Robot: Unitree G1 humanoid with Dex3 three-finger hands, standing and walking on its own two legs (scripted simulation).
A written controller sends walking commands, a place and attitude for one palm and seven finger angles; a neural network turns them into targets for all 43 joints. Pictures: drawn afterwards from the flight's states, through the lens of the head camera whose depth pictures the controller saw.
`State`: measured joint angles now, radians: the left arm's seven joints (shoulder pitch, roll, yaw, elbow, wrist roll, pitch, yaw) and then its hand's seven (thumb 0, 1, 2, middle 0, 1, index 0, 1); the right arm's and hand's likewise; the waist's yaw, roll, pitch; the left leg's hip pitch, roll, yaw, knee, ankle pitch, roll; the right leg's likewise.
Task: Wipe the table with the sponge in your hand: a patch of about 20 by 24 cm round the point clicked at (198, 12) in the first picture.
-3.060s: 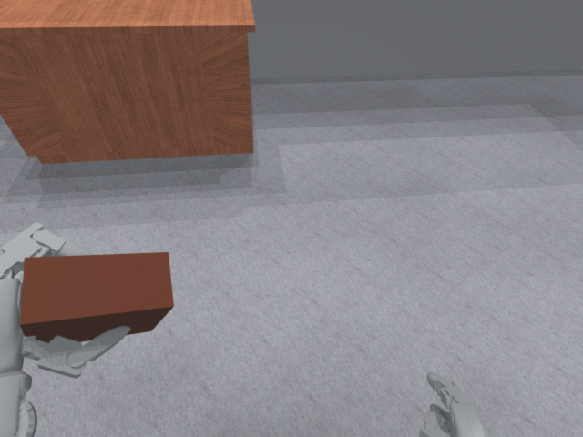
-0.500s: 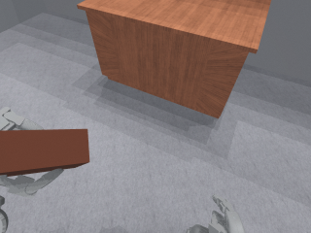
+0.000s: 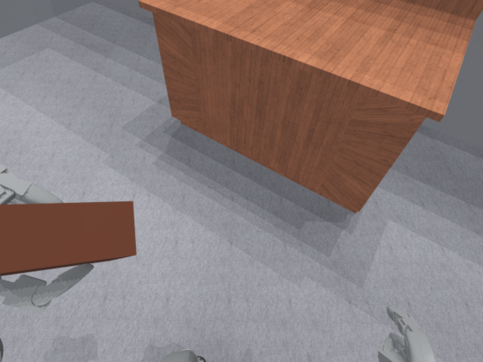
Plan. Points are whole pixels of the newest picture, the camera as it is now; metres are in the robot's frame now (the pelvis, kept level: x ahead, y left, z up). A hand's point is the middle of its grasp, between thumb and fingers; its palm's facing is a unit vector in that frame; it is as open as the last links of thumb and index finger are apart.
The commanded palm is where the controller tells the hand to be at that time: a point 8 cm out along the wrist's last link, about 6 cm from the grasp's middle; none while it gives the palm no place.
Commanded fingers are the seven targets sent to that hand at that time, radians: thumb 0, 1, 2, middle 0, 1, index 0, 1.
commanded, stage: walk to a spot facing it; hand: left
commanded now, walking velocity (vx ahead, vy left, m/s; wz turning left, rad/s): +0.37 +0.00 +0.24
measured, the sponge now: (83, 237) +0.22 +0.20 +0.16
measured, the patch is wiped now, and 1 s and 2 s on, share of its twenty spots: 0.00 0.00 0.00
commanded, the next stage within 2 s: turn to face it in 0.80 s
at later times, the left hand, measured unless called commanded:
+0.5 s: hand (89, 160) +0.33 +0.23 +0.17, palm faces +0.53 -0.72 -0.45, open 10.0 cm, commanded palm +0.27 +0.26 +0.18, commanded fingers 0.00 0.10 1.30 -1.20 -1.60 -1.20 -1.60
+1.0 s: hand (60, 105) +0.41 +0.30 +0.19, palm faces +0.61 -0.64 -0.47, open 10.1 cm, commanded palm +0.34 +0.32 +0.18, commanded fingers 0.00 0.10 1.30 -1.20 -1.60 -1.20 -1.60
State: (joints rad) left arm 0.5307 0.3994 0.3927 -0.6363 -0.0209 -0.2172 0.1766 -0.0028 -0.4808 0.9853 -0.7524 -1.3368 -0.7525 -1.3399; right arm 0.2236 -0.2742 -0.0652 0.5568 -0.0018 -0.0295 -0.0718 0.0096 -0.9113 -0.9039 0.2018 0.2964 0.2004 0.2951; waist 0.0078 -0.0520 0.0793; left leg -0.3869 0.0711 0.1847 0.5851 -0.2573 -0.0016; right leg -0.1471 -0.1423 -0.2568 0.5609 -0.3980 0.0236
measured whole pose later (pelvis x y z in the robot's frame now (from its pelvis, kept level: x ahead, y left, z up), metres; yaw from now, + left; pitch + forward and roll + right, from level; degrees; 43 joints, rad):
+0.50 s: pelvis +0.15 -0.04 +0.00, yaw +8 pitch -1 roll +0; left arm 0.40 0.32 0.34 -0.42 -0.01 -0.18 0.14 0.00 -0.48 0.99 -0.75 -1.34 -0.75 -1.34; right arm 0.18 -0.21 0.00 0.68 0.00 -0.04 -0.06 0.01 -0.91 -0.90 0.21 0.30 0.21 0.30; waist 0.03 0.06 0.06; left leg -0.44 0.04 0.03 1.18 -0.45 -0.01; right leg -0.29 -0.11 -0.23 0.63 -0.32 -0.03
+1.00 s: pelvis +0.27 +0.00 +0.00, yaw +18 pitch +0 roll -1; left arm 0.46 0.44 0.45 -0.62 -0.03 -0.20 0.14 0.00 -0.48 0.99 -0.75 -1.34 -0.75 -1.35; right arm 0.16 -0.10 0.02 0.58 0.02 -0.06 -0.02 0.01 -0.91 -0.90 0.20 0.30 0.20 0.30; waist -0.01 -0.03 0.11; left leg -0.37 0.06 0.09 0.60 -0.23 0.02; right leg -0.55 -0.10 -0.08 1.13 -0.43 0.05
